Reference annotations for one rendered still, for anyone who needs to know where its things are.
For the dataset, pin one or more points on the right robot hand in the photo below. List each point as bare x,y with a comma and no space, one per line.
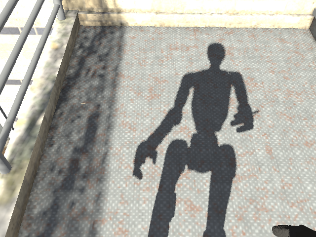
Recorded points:
293,231

